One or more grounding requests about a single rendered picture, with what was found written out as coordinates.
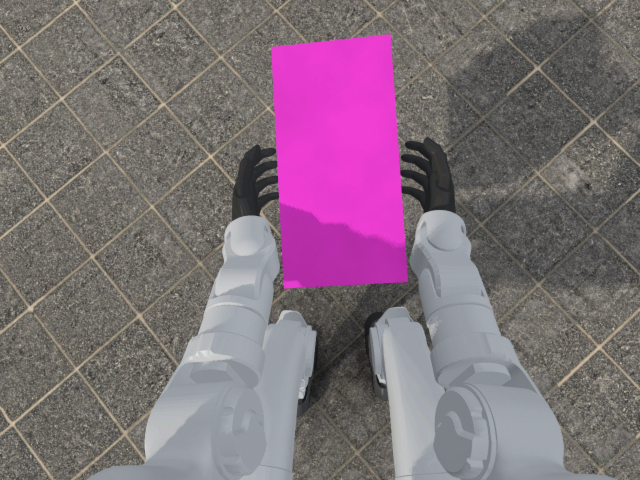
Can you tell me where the robot thigh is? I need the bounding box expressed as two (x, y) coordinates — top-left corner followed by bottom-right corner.
(239, 319), (316, 480)
(369, 317), (461, 480)

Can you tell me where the right robot thigh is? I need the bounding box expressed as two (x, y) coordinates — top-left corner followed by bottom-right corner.
(369, 317), (461, 480)

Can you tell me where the right robot hand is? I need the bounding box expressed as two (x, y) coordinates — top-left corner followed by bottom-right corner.
(400, 137), (456, 214)

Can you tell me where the robot left upper arm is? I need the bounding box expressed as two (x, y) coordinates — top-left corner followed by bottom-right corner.
(86, 380), (267, 480)

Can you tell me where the left robot hand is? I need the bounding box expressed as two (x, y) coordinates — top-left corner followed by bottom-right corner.
(232, 144), (279, 221)

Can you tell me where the robot right forearm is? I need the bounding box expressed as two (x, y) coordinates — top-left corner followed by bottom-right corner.
(410, 210), (564, 456)

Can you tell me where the carton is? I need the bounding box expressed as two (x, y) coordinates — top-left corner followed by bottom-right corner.
(271, 34), (408, 289)

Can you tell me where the robot right upper arm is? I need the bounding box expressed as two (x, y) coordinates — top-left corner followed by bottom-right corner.
(433, 382), (618, 480)

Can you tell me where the robot left forearm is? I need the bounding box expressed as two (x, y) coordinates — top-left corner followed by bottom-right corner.
(145, 215), (280, 455)

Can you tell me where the left robot thigh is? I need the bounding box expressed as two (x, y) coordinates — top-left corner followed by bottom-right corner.
(239, 319), (316, 480)

